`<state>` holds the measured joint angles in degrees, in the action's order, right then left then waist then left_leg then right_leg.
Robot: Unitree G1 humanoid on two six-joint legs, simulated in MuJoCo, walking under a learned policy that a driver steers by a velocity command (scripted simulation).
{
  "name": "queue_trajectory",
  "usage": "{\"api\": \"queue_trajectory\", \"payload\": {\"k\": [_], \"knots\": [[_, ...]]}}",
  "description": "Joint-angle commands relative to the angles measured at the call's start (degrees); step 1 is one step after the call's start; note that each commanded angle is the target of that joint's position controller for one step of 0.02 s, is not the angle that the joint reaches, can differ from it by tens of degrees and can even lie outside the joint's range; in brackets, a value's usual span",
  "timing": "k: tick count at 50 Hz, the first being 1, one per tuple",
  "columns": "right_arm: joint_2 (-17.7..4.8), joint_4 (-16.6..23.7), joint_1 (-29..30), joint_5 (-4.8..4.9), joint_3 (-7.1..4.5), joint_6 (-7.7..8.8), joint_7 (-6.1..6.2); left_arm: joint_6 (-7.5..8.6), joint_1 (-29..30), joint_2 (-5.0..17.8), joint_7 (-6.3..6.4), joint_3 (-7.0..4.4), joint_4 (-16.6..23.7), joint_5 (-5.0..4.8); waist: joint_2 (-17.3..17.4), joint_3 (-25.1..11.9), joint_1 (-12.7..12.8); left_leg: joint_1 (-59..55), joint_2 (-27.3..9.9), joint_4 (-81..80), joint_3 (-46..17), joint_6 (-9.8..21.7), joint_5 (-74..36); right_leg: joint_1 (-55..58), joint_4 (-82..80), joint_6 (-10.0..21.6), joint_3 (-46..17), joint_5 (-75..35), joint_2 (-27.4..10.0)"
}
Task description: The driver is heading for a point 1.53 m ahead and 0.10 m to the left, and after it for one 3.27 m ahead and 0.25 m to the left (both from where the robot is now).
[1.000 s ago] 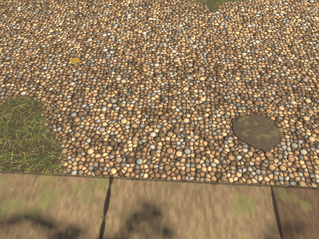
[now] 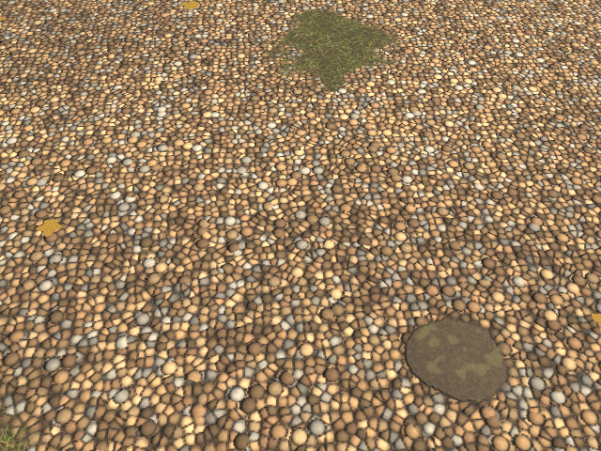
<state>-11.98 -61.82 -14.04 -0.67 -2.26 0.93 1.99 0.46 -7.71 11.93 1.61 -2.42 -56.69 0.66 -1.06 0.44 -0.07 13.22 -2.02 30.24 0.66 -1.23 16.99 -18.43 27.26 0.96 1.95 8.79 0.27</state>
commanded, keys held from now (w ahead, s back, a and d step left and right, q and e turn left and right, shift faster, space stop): no key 1.00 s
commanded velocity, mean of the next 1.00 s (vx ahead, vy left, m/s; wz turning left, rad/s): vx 0.01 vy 0.00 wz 0.00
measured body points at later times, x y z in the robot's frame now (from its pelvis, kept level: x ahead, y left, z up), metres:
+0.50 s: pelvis +0.03 +0.01 +0.00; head +0.04 +0.01 +0.45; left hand +0.11 +0.26 -0.15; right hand +0.06 -0.23 -0.15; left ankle -0.01 +0.13 -0.74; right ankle +0.06 -0.11 -0.74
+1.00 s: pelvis +0.03 +0.01 +0.00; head +0.04 +0.01 +0.45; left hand +0.07 +0.26 -0.15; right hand +0.02 -0.22 -0.16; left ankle -0.01 +0.13 -0.74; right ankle +0.06 -0.11 -0.74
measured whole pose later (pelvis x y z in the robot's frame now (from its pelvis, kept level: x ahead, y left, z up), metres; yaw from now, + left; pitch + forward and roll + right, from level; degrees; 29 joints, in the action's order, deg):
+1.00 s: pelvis +0.03 +0.01 +0.00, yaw -1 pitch -1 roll +0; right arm -9.9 -63.0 -17.4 -0.2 -1.0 0.9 2.3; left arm -0.8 -9.4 11.2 2.4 -2.3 -65.3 -0.2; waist -0.2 2.1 0.2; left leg 8.2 -0.6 28.1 2.0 0.1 18.8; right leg -15.5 28.8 -0.5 0.6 12.3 -1.1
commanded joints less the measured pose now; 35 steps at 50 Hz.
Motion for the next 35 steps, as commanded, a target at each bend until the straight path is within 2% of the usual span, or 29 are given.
{"api": "queue_trajectory", "payload": {"k": [1,6,14,35], "knots": [[-6.37,1.68,-0.48,0.4,-0.87,1.33,0.19,0.55,0.16,5.35,-0.03,-1.15,1.09,-0.22,3.47,0.42,0.3,6.11,-2.5,-9.12,-2.84,2.28,0.85,7.06,-2.44,1.88,-2.82,-1.1,-2.53],[-5.93,1.2,-2.28,0.48,-0.65,0.97,0.21,0.43,-0.11,5.48,-0.11,-1.19,-0.47,-0.55,1.58,-1.43,-0.4,2.77,-1.85,-7.01,-1.79,2.61,-6.35,8.15,-1.07,1.72,-2.65,-7.44,-2.67],[-5.08,0.97,-2.8,0.54,-0.38,0.38,0.1,-0.25,-0.9,5.93,0.36,-1.18,-2.7,-0.79,1.15,-1.16,-0.25,1.22,-1.16,-6.2,-0.86,2.55,-10.87,9.0,-0.03,1.57,-2.71,-10.52,-2.87],[-3.95,-0.01,-4.64,0.39,0.13,0.16,0.37,-0.9,-0.56,5.41,0.78,-1.03,-5.99,-0.8,1.37,1.33,0.19,1.86,-0.38,-8.19,-0.18,2.23,-5.78,9.04,-1.34,0.85,-2.63,-6.02,-2.72]]}}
